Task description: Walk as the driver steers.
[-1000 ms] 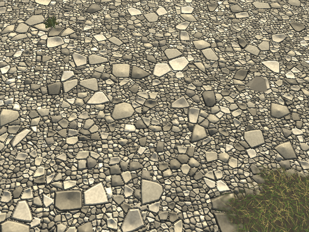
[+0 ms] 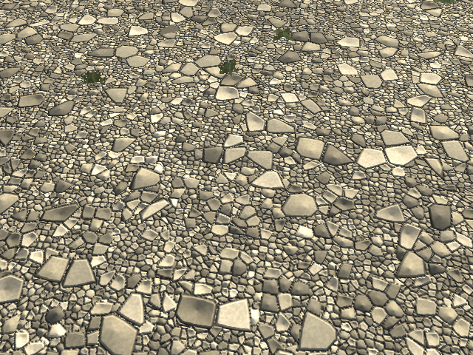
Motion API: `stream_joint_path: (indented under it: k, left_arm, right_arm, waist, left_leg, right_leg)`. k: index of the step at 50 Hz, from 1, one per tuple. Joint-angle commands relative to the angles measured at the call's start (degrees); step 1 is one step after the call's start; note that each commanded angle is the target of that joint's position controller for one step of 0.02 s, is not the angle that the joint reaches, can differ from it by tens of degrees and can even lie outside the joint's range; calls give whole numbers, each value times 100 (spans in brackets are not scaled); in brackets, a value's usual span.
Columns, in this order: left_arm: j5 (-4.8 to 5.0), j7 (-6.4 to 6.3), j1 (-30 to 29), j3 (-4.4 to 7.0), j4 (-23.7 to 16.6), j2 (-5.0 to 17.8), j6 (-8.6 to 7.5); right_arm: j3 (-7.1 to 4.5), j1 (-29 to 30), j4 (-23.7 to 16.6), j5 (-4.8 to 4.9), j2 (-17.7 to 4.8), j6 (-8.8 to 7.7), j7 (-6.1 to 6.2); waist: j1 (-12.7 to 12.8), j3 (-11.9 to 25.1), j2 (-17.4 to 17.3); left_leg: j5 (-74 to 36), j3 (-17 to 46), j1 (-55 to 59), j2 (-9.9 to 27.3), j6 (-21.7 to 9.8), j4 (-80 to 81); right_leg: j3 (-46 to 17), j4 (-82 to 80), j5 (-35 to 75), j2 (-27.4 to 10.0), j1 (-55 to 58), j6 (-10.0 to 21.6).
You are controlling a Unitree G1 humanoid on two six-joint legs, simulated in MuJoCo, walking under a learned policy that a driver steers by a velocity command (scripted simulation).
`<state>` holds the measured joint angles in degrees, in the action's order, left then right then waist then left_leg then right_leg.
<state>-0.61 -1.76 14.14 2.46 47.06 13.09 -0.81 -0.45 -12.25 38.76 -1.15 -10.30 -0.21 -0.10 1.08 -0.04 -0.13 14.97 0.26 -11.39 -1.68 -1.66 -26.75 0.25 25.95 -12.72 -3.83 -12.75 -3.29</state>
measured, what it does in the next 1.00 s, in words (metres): walks ahead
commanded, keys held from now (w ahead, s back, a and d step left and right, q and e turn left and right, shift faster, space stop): no key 0.36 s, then w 0.64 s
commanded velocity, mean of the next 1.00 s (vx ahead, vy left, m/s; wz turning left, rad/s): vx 0.21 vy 0.00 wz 0.01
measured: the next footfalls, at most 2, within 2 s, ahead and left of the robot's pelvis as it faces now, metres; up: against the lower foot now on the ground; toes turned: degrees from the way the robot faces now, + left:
left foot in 1.12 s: +0.49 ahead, +0.06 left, +0.00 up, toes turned +1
right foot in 1.66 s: +0.78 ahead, -0.19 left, +0.00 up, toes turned -3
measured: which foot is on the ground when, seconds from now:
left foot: down 0.00-0.64, up 0.66-1.00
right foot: down 0.00-1.00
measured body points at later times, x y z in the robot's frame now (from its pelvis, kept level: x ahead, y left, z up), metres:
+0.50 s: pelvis +0.02 -0.01 +0.00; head +0.02 -0.02 +0.45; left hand +0.06 +0.25 -0.14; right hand +0.07 -0.27 -0.14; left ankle -0.01 +0.10 -0.74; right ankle +0.01 -0.14 -0.72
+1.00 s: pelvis +0.20 -0.06 +0.00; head +0.22 -0.08 +0.45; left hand +0.11 +0.17 -0.13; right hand +0.42 -0.28 -0.10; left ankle +0.40 +0.09 -0.69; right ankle +0.05 -0.15 -0.74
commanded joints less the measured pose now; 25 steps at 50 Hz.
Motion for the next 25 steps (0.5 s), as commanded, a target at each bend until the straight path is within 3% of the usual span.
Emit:
stream_joint_path:
  k: [1,18,20,21,23,24,25]
  left_arm:
    - [10,-35,6,126,-203,536,-63]
    - [50,-146,186,134,531,523,55]
    - [104,-156,308,144,691,477,74]
    - [139,-158,237,161,678,495,61]
    - [173,-102,-182,145,455,427,-58]
    - [180,-37,-323,131,373,400,-148]
    - [213,33,-331,139,315,423,-228]
  right_arm:
    - [-172,94,-300,12,-572,-90,14]
    - [-204,-422,573,54,-655,-42,122]
    - [-249,-594,743,101,-756,2,162]
    - [-307,-666,774,140,-924,24,181]
    - [-411,-948,833,192,-1277,-14,199]
    - [-455,-1030,881,197,-1389,-74,213]
    - [-454,-1013,898,169,-1376,-146,228]
  waist:
    - [-17,119,-52]
    - [-40,-33,14]
    - [-83,-29,-127]
    - [-152,-242,-341]
    - [-354,-666,-967]
    - [-399,-801,-1128]
    - [-350,-808,-1093]
  left_leg:
    - [-761,623,-119,531,-312,687]
    - [-1166,316,-13,363,-190,680]
    - [635,364,1,296,-320,805]
    - [1908,691,-97,474,-502,994]
    - [3395,2109,-8,1464,-1056,1762]
    - [3295,2644,-78,1856,-1283,1982]
    - [2925,2805,60,2019,-1373,2031]
  right_leg:
    - [-127,-230,625,-76,174,192]
    - [-99,-358,848,-39,282,286]
    - [198,-84,-458,230,90,346]
    - [356,267,-1201,366,-354,390]
    - [397,1247,-1370,405,-1455,509]
    - [120,1787,-1317,187,-1692,606]
    - [-108,2233,-1542,18,-1972,693]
